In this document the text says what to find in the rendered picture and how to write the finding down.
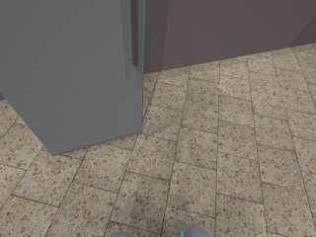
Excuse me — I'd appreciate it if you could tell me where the fridge door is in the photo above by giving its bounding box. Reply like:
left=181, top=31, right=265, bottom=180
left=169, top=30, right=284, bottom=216
left=0, top=0, right=144, bottom=155

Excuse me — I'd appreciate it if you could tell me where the right robot thigh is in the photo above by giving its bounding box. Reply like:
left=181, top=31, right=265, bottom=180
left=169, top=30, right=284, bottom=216
left=179, top=225, right=210, bottom=237

